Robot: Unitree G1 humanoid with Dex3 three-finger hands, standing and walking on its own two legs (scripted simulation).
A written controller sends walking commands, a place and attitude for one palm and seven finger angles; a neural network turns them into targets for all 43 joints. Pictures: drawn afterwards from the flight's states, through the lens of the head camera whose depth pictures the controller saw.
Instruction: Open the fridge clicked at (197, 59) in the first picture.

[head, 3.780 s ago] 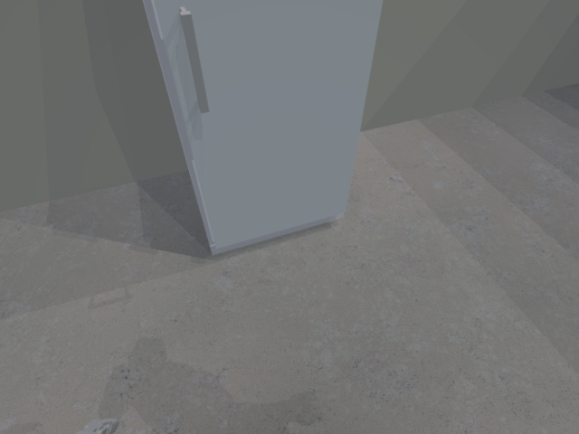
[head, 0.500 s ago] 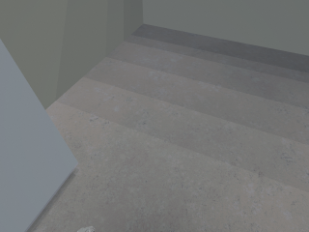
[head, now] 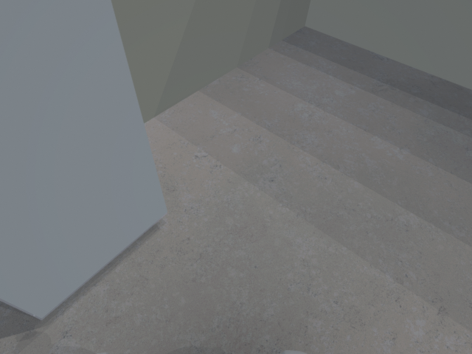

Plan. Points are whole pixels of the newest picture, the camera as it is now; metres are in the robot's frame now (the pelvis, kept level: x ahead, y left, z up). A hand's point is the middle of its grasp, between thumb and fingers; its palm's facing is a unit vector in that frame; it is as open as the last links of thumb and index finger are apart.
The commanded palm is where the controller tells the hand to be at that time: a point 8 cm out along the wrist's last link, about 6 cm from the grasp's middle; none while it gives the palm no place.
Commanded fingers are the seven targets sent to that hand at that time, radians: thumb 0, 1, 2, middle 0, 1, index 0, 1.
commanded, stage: turn to face it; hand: left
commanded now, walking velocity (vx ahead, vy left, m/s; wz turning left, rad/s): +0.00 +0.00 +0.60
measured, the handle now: out of the picture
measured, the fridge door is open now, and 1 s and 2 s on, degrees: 0 0 0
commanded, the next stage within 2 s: take the last steps up to it in 1.32 s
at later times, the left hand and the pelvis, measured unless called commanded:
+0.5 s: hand out of the picture -0.05 +0.17 -0.17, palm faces +0.36 -0.90 -0.24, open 7.4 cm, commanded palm none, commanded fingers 0.00 0.90 0.90 -0.20 -0.30 -0.20 -0.30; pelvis -0.04 -0.04 -0.01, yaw +20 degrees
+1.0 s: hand out of the picture -0.07 +0.24 -0.15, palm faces +0.58 -0.78 -0.25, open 7.4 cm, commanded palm none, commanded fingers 0.00 0.90 0.90 -0.20 -0.30 -0.20 -0.30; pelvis -0.06 -0.01 +0.00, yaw +36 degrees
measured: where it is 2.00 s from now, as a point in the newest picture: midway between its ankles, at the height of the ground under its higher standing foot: outside the picture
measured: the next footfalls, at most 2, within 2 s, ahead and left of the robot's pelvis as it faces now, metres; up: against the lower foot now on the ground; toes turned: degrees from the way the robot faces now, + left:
right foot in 0.14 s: +0.04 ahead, -0.16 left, +0.00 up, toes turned +5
left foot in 0.58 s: -0.06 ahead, +0.09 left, +0.00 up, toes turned +29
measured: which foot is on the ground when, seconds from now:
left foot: down 0.00-0.14, up 0.16-0.56, down 0.58-1.00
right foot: up 0.00-0.12, down 0.14-0.58, up 0.60-1.00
